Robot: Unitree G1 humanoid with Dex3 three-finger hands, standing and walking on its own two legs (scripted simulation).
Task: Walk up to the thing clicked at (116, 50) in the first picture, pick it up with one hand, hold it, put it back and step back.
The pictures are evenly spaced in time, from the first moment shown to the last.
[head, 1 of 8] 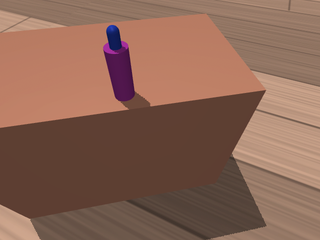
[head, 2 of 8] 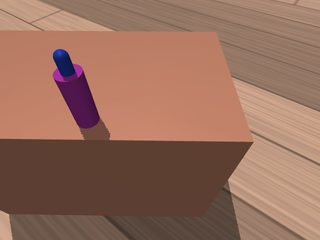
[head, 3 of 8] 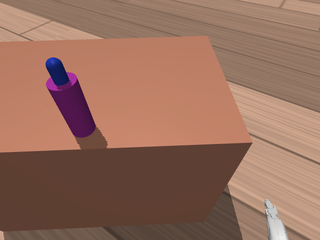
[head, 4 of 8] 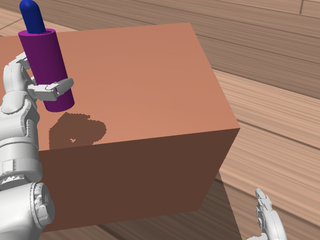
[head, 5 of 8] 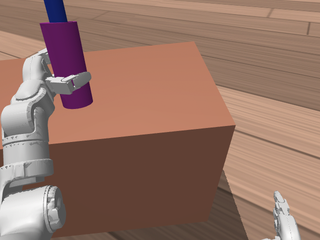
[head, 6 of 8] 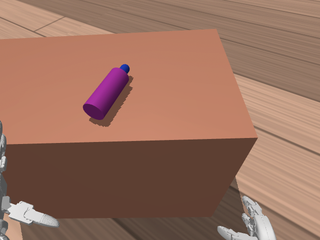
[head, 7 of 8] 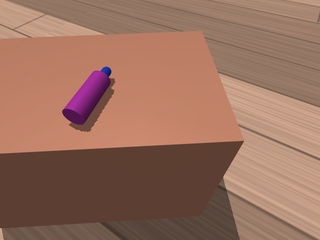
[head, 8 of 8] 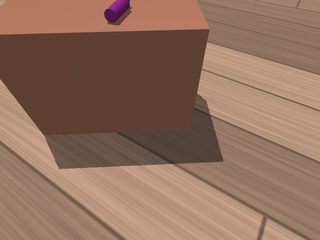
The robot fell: no
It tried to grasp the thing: yes
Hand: left
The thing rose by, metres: 0.24
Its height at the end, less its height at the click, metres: -0.08
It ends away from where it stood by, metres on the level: 0.13
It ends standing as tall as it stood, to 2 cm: no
